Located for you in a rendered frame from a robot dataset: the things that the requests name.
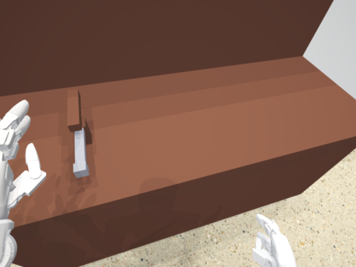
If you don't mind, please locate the counter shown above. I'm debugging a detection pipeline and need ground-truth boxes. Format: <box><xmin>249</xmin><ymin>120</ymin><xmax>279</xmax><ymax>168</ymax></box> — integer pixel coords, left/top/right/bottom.
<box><xmin>0</xmin><ymin>0</ymin><xmax>356</xmax><ymax>267</ymax></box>

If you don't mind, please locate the tap lever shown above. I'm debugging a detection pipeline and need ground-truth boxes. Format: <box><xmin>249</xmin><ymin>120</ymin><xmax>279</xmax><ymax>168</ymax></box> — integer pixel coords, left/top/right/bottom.
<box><xmin>73</xmin><ymin>128</ymin><xmax>89</xmax><ymax>178</ymax></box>

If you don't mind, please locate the robot right hand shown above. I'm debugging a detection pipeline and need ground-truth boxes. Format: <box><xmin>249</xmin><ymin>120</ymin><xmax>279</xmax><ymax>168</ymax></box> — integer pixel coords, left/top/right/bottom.
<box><xmin>253</xmin><ymin>214</ymin><xmax>297</xmax><ymax>267</ymax></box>

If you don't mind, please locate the left robot forearm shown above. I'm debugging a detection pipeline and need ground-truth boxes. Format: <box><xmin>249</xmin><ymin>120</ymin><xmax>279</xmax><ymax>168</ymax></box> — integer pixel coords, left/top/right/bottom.
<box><xmin>0</xmin><ymin>219</ymin><xmax>17</xmax><ymax>267</ymax></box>

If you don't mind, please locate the robot left hand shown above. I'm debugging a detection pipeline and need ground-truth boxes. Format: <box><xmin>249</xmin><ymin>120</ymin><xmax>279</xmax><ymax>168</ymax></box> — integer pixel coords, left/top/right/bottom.
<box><xmin>0</xmin><ymin>100</ymin><xmax>46</xmax><ymax>220</ymax></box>

